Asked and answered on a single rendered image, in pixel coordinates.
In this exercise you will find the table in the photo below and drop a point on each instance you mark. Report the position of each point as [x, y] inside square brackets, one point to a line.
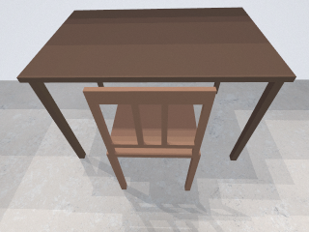
[158, 46]

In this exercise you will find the chair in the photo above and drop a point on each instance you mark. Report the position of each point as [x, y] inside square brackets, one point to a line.
[152, 122]

